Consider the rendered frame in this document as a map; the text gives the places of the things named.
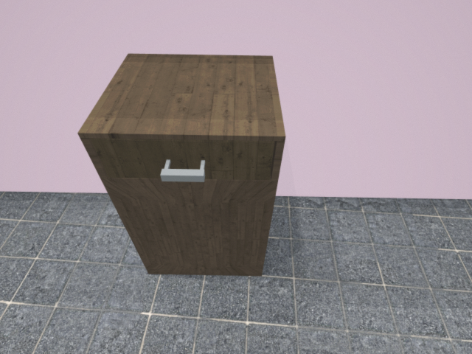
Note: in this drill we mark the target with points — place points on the cabinet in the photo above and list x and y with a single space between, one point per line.
215 227

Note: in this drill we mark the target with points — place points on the handle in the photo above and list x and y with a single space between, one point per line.
188 175

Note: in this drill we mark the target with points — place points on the drawer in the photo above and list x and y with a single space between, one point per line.
224 159

